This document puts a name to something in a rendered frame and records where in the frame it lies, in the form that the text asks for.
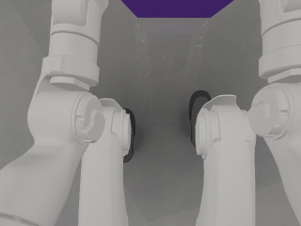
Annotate carton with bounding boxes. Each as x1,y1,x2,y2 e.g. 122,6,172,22
121,0,233,18

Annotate right robot forearm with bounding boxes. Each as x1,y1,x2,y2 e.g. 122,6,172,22
259,0,301,84

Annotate right robot upper arm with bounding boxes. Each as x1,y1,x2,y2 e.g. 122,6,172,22
247,83,301,226

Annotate left robot forearm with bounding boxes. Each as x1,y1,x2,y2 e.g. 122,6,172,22
27,0,109,128

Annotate left robot upper arm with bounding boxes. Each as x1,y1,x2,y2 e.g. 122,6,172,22
0,90,105,226

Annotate robot right thigh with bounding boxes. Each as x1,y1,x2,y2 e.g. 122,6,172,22
195,105,256,226

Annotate left robot shin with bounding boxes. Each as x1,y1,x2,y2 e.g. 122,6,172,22
100,98,129,156

